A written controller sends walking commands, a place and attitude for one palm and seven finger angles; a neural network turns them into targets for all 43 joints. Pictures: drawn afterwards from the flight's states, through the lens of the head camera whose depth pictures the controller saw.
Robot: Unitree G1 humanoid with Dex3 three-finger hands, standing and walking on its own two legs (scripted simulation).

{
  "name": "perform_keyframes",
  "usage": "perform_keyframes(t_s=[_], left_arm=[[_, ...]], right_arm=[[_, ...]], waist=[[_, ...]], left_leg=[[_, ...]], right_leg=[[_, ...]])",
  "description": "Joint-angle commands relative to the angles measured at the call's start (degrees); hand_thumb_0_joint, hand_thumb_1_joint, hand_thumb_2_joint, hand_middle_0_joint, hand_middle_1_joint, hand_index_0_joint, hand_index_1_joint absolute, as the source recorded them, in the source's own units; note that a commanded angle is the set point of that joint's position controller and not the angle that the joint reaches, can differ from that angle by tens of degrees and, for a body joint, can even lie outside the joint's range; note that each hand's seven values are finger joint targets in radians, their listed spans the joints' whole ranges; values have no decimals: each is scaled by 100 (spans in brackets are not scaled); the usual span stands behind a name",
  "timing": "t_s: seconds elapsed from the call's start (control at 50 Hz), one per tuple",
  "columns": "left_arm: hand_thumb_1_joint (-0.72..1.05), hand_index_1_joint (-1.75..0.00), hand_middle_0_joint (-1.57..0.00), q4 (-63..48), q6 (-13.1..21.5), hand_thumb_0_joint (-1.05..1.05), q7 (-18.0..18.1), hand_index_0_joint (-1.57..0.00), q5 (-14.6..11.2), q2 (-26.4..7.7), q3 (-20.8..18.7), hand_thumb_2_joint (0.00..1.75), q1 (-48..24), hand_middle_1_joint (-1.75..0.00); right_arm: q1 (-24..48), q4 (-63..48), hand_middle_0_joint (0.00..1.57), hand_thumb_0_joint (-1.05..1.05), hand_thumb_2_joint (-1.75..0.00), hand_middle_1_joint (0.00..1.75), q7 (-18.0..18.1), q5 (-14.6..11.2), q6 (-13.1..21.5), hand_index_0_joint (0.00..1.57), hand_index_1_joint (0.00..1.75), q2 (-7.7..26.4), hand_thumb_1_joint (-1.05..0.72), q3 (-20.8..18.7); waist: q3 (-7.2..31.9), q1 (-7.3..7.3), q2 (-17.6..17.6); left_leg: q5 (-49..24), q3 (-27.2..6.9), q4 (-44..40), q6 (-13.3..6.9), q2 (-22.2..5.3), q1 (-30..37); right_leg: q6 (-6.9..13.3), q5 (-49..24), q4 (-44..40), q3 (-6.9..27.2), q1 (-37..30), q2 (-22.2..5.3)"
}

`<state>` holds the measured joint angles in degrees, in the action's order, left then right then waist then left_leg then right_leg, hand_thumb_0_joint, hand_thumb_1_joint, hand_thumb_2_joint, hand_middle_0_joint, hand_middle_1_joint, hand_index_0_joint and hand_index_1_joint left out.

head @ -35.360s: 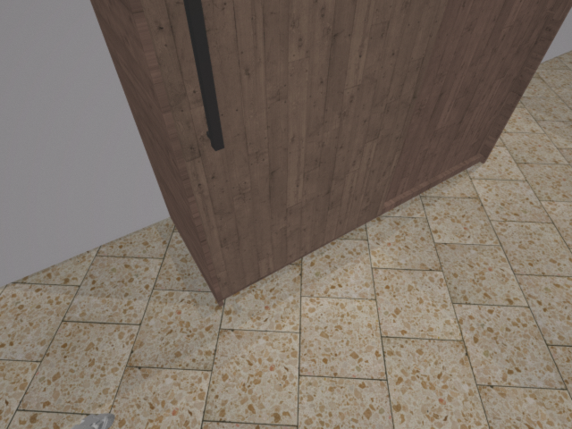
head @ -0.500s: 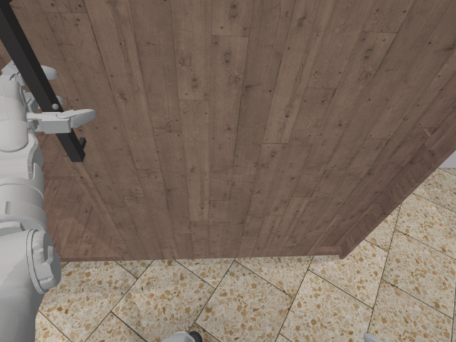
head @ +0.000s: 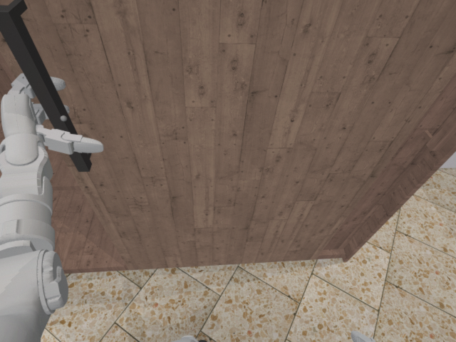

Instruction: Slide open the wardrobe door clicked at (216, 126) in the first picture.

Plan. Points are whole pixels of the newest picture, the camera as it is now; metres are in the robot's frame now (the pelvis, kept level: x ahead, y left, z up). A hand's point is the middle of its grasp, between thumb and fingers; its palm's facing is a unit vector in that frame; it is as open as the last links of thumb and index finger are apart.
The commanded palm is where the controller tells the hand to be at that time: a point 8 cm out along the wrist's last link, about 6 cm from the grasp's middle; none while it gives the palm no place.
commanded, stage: slip the hand off the handle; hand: left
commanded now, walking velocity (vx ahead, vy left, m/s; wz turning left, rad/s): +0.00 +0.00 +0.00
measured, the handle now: (58, 101) +0.48 +0.31 +0.17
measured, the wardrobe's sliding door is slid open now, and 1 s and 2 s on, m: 0.64 0.64 0.64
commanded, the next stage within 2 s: draw the hand back to the body in 1.26 s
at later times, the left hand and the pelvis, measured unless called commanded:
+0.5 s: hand (12, 121) +0.43 +0.37 +0.16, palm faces +0.47 -0.85 -0.22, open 14.6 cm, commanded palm +0.38 +0.39 +0.16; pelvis +0.01 +0.00 +0.00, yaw +1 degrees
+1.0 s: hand out of the picture +0.33 +0.35 +0.16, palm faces +0.51 -0.84 -0.21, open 14.7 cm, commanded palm +0.28 +0.38 +0.16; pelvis +0.01 -0.01 +0.01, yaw +2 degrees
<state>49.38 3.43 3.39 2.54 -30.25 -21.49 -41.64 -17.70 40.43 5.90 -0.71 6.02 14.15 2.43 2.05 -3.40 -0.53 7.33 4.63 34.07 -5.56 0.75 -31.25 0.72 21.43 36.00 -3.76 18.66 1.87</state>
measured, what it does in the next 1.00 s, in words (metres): stands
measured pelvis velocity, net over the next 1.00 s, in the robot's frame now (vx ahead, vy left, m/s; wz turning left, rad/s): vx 0.01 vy -0.01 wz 0.03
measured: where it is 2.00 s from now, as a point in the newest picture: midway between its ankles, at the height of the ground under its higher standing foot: outside the picture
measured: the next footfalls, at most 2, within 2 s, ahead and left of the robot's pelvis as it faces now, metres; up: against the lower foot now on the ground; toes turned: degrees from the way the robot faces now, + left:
none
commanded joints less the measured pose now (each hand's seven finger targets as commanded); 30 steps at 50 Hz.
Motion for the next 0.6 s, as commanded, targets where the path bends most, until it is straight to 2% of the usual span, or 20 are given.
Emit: perform_keyframes(t_s=[0.0, 0.02, 0.04, 0.06, 0.08, 0.12, 0.14, 0.16, 0.18, 0.2, 0.22, 0.24, 0.3, 0.32, 0.36, 0.42, 0.46, 0.52, 0.54, 0.58], left_arm=[[-55, -115, -25, -873, 175, 0, 229, -25, -8, -2359, -682, 20, -2477, -115], [-55, -115, -25, -833, 202, 0, 237, -25, -6, -2566, -856, 20, -2312, -115], [-55, -115, -25, -926, 204, 0, 207, -25, 6, -2584, -814, 20, -2382, -115], [-55, -115, -25, -943, 199, 0, 183, -25, 33, -2598, -796, 20, -2416, -115], [-55, -115, -25, -788, 183, 0, 148, -25, 44, -2566, -754, 20, -2373, -115], [-55, -115, -25, -855, 304, 0, 53, -25, 77, -2552, -613, 20, -2575, -115], [-55, -115, -25, -1030, 390, 0, -14, -25, 94, -2693, -676, 20, -2730, -115], [-55, -115, -25, -1086, 425, 0, -82, -25, 83, -2624, -595, 20, -2687, -115], [-55, -115, -25, -1059, 481, 0, -148, -25, 56, -2583, -531, 20, -2809, -115], [-55, -115, -25, -945, 503, 0, -229, -25, 9, -2549, -533, 20, -2671, -115], [-55, -115, -25, -913, 556, 0, -321, -25, -68, -2481, -452, 20, -2691, -115], [-55, -115, -25, -686, 543, 0, -419, -25, -119, -2637, -599, 20, -2571, -115], [-55, -115, -25, -596, 543, 0, -677, -25, -151, -2641, -435, 20, -2814, -115], [-55, -115, -25, -637, 579, 0, -721, -25, -195, -2615, -441, 20, -2758, -115], [-55, -115, -25, -910, 646, 0, -778, -25, -212, -2783, -577, 20, -2699, -115], [-55, -115, -25, -747, 675, 0, -825, -25, -292, -2953, -811, 20, -2363, -115], [-55, -115, -25, -959, 626, 0, -879, -25, -363, -2534, -542, 20, -2092, -115], [-55, -115, -25, -1421, 542, 0, -839, -25, -494, -2816, -1016, 20, -1277, -115], [-55, -115, -25, -1778, 508, 0, -825, -25, -555, -2730, -1025, 20, -1168, -115], [-55, -115, -25, -2084, 386, 0, -780, -25, -652, -2644, -1183, 20, -603, -115]], right_arm=[[-79, -655, 20, 0, -90, 30, 110, -33, 166, 20, 30, 1098, -90, -366], [-102, -673, 20, 0, -90, 30, 137, -24, 135, 20, 30, 1111, -90, -364], [-96, -723, 20, 0, -90, 30, 128, -24, 116, 20, 30, 1092, -90, -346], [-117, -748, 20, 0, -90, 30, 125, -13, 107, 20, 30, 1093, -90, -352], [-131, -737, 20, 0, -90, 30, 126, -23, 84, 20, 30, 1088, -90, -345], [-145, -771, 20, 0, -90, 30, 145, -33, 69, 20, 30, 1100, -90, -339], [-195, -752, 20, 0, -90, 30, 133, -21, 81, 20, 30, 1142, -90, -368], [-224, -758, 20, 0, -90, 30, 127, -15, 88, 20, 30, 1149, -90, -379], [-249, -701, 20, 0, -90, 30, 129, -23, 90, 20, 30, 1146, -90, -378], [-293, -667, 20, 0, -90, 30, 127, -31, 91, 20, 30, 1162, -90, -389], [-333, -647, 20, 0, -90, 30, 154, -35, 91, 20, 30, 1171, -90, -381], [-395, -581, 20, 0, -90, 30, 158, -46, 90, 20, 30, 1208, -90, -387], [-467, -515, 20, 0, -90, 30, 169, -79, 67, 20, 30, 1238, -90, -396], [-493, -517, 20, 0, -90, 30, 186, -79, 60, 20, 30, 1225, -90, -407], [-549, -506, 20, 0, -90, 30, 164, -64, 51, 20, 30, 1254, -90, -440], [-572, -491, 20, 0, -90, 30, 175, -66, -4, 20, 30, 1269, -90, -428], [-489, -602, 20, 0, -90, 30, 130, -101, 6, 20, 30, 1227, -90, -438], [-421, -747, 20, 0, -90, 30, 123, -118, -5, 20, 30, 1248, -90, -476], [-368, -813, 20, 0, -90, 30, 92, -123, 4, 20, 30, 1228, -90, -473], [-247, -900, 20, 0, -90, 30, 66, -148, 16, 20, 30, 1178, -90, -475]], waist=[[1346, 120, -275], [1365, 176, -257], [1493, 168, -437], [1543, 150, -437], [1409, 107, -328], [1282, 13, -452], [1554, 2, -636], [1757, 2, -807], [1716, -74, -804], [1705, -60, -773], [1642, -128, -686], [1640, -69, -676], [1659, -151, -820], [1645, -132, -859], [2052, -43, -1094], [1864, 7, -948], [1889, 39, -988], [2095, 303, -920], [2228, 310, -942], [2076, 391, -794]], left_leg=[[1509, -1183, -677, 287, -387, 2268], [1282, -1144, -608, 262, -377, 2194], [1089, -1086, -565, 264, -354, 2254], [1026, -1103, -551, 270, -367, 2309], [1125, -1121, -559, 269, -383, 2260], [1209, -1133, -528, 250, -374, 2189], [1077, -1162, -494, 263, -387, 2460], [994, -1194, -461, 281, -379, 2634], [950, -1244, -438, 293, -408, 2729], [1029, -1277, -444, 300, -402, 2724], [927, -1265, -408, 266, -402, 2699], [897, -1258, -400, 275, -384, 2650], [875, -1323, -373, 284, -371, 2714], [755, -1303, -346, 265, -370, 2746], [477, -1383, -326, 309, -378, 3071], [379, -1367, -301, 293, -379, 2893], [437, -1409, -351, 303, -389, 2995], [101, -1396, -366, 317, -398, 3018], [-75, -1349, -353, 300, -388, 3100], [-192, -1301, -365, 293, -404, 3039]], right_leg=[[57, -4, -733, 144, 1325, -60], [84, -143, -762, 178, 1191, -75], [75, -208, -741, 189, 1168, -60], [74, -227, -718, 171, 1207, -58], [65, -158, -724, 159, 1281, -45], [78, -172, -745, 181, 1333, -69], [80, -204, -703, 182, 1413, -29], [93, -225, -671, 186, 1477, -21], [102, -261, -656, 170, 1575, -6], [100, -214, -662, 171, 1621, 8], [100, -326, -714, 175, 1595, -5], [102, -316, -727, 189, 1580, 24], [107, -338, -678, 164, 1753, 27], [120, -428, -719, 175, 1711, 11], [146, -500, -650, 147, 1731, 59], [151, -547, -663, 132, 1683, 62], [138, -495, -636, 107, 1733, 85], [173, -650, -642, 97, 1386, 90], [146, -726, -652, 108, 1329, 113], [132, -761, -661, 88, 1241, 127]])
